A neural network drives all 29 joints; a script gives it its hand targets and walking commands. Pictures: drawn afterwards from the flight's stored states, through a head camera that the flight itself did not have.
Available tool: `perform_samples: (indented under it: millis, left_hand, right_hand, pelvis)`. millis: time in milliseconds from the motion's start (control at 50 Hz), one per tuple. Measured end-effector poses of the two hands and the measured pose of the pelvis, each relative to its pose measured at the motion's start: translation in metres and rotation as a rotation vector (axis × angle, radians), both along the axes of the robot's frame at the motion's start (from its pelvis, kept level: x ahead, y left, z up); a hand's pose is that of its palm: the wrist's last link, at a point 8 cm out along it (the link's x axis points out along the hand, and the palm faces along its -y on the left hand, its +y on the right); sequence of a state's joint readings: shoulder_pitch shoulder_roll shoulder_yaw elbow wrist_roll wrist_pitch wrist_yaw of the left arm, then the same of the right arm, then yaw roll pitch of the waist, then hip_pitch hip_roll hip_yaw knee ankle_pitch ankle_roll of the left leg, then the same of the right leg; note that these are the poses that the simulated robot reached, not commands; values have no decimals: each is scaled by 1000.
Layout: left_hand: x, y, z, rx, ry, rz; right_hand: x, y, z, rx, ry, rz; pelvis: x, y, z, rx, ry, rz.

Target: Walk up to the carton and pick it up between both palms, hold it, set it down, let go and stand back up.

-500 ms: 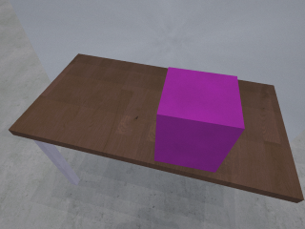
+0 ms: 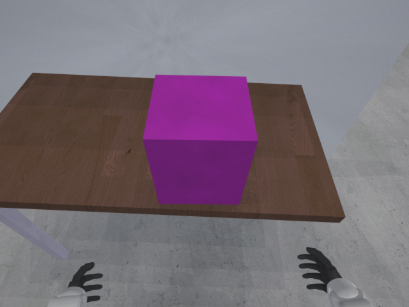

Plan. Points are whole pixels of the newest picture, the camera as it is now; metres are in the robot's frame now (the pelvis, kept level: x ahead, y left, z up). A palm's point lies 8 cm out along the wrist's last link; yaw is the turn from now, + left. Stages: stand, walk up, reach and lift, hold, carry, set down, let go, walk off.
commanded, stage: reach and lift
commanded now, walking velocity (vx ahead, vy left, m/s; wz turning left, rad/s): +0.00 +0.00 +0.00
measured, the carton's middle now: (200, 143) +0.48 +0.02 +0.01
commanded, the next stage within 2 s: none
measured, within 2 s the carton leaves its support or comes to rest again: neither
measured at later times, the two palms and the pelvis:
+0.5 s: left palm out of the picture +0.14 +0.28 -0.08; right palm (308, 276) +0.19 -0.19 -0.06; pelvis +0.00 +0.02 +0.01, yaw +2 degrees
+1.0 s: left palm (67, 288) +0.17 +0.27 -0.05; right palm (306, 263) +0.20 -0.18 -0.04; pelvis +0.01 +0.04 +0.02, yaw +1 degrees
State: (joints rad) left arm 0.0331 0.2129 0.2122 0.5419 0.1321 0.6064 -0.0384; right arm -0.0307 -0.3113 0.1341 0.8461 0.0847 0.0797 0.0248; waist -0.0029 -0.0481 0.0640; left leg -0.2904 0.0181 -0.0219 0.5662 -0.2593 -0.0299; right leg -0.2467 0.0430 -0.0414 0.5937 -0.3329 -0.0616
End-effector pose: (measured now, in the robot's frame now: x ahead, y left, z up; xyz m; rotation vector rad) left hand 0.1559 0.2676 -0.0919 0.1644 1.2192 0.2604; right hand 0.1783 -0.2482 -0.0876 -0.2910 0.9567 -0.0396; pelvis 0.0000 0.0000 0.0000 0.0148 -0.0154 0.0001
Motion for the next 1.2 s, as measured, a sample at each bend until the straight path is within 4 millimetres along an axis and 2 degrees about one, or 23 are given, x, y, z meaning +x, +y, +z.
perform_samples:
  millis: [60,140,240,320,380,500,560,720,860,1080,1200]
  left_hand:
    - [-24,9,-5,24,6,47]
    - [-34,19,-7,32,-39,71]
    - [-10,23,-2,11,-137,41]
    - [10,19,9,-18,-217,8]
    - [9,16,15,-33,-243,-2]
    - [-18,15,11,-49,-231,-2]
    - [-22,18,10,-45,-251,-3]
    - [1,18,26,-40,-384,-54]
    - [11,9,33,-59,-455,-72]
    - [16,1,42,-67,-561,-82]
    - [27,1,50,-65,-628,-98]
  right_hand:
    - [-14,1,1,-5,-10,14]
    - [-7,23,-2,19,-53,34]
    - [21,58,-3,53,-136,41]
    - [34,74,8,79,-196,37]
    - [31,73,16,79,-209,35]
    - [9,55,24,35,-198,22]
    - [3,53,27,31,-207,18]
    - [9,71,34,94,-280,12]
    - [18,70,43,99,-340,5]
    - [31,67,55,120,-423,-21]
    - [39,70,57,145,-471,-46]
  pelvis:
    - [-5,-9,1,5,21,-3]
    - [-13,-16,-2,3,57,16]
    - [-20,-12,-8,-3,70,38]
    - [-17,-4,-4,-4,35,43]
    - [-10,4,3,-7,4,46]
    - [1,19,11,-14,-27,43]
    - [3,24,12,-16,-22,38]
    - [5,37,15,-22,-13,24]
    - [10,43,16,-24,-16,16]
    - [17,35,17,-21,-19,15]
    - [19,30,16,-18,-15,17]
